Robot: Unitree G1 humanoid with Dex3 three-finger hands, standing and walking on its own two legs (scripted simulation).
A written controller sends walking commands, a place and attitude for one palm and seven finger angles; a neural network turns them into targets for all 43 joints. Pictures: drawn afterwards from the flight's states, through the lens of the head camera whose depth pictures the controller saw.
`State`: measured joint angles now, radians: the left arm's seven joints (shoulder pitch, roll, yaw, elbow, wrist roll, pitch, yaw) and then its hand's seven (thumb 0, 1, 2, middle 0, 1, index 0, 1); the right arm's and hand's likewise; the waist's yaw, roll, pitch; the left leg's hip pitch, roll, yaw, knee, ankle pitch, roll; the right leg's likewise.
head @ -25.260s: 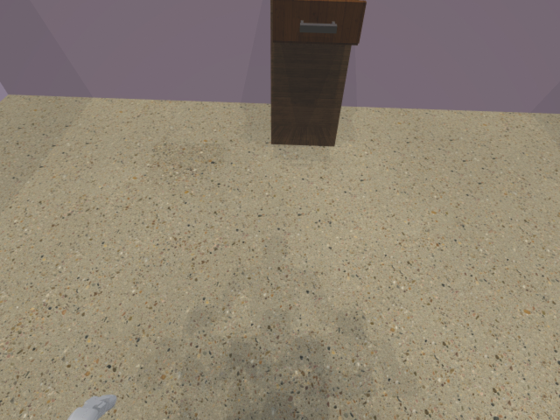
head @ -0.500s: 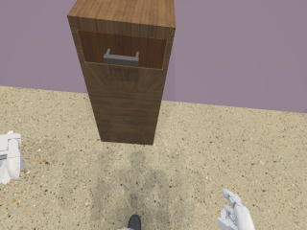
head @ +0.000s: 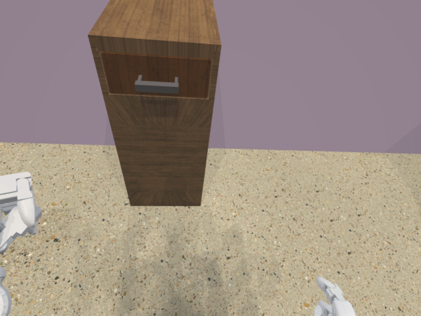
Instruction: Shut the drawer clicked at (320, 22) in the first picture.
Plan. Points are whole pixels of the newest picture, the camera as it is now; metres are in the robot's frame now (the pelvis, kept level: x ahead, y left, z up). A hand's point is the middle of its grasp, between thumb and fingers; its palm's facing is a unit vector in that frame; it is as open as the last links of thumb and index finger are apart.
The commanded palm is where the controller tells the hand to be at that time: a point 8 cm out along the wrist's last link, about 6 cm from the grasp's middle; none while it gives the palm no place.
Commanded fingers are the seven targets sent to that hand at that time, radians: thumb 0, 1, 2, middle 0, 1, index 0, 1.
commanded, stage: stop stepping back and stand still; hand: left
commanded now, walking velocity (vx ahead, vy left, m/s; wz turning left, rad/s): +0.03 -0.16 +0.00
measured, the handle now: (157, 83) +0.76 +0.19 +0.03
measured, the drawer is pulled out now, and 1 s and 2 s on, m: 0.00 0.00 0.00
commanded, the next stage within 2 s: let the arm hang, fingers relaxed in 0.60 s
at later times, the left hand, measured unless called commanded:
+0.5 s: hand (17, 229) +0.19 +0.26 +0.17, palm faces +0.38 -0.85 -0.37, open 3.3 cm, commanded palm +0.12 +0.31 +0.19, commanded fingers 0.00 0.90 0.90 -1.40 -1.60 -1.40 -1.60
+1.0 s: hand out of the picture +0.03 +0.21 -0.16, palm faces +0.07 -0.97 -0.21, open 3.1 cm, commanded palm none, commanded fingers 0.00 0.90 0.90 -0.76 -0.91 -0.76 -0.91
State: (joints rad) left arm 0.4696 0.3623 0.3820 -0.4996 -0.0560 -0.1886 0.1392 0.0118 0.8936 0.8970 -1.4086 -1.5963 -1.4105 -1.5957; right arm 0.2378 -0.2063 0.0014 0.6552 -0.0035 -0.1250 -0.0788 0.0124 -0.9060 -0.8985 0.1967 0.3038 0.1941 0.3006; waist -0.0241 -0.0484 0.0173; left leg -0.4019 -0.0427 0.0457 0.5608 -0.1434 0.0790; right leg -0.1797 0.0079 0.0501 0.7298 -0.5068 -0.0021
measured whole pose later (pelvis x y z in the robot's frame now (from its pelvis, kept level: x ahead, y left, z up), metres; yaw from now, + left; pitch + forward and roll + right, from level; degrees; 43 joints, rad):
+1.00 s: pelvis -0.03 +0.02 +0.00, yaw +4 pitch -2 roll -1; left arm 0.31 0.20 0.03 0.78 0.04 0.07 0.03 0.01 0.91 0.90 -1.10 -1.34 -1.10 -1.29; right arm 0.22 -0.22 -0.01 0.89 -0.03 0.02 0.00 0.01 -0.91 -0.90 0.20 0.30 0.19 0.30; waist -0.02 -0.03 0.05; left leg -0.35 -0.01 -0.03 0.62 -0.24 0.01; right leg -0.23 -0.04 -0.10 0.61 -0.36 0.01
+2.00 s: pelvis -0.01 +0.01 +0.01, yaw +4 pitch -2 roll +0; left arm 0.29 0.12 0.02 1.14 0.00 0.00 0.03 0.00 0.91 0.90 -0.20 -0.30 -0.20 -0.30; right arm 0.27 -0.12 -0.02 1.13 -0.02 0.01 -0.03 0.00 -0.91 -0.90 0.20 0.30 0.19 0.30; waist -0.01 0.02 0.08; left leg -0.25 0.00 -0.03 0.47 -0.18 0.00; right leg -0.12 -0.03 -0.10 0.45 -0.29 0.00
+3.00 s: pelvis +0.00 +0.00 +0.02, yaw +3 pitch -2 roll +0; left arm 0.28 0.12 0.03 1.14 0.00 0.00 0.03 0.00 0.91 0.90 -0.20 -0.30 -0.20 -0.30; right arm 0.26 -0.13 -0.02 1.15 -0.01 0.01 -0.04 0.00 -0.91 -0.90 0.20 0.30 0.19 0.30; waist -0.01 0.02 0.08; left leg -0.21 0.01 -0.03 0.44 -0.19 -0.02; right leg -0.09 -0.02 -0.10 0.42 -0.30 -0.01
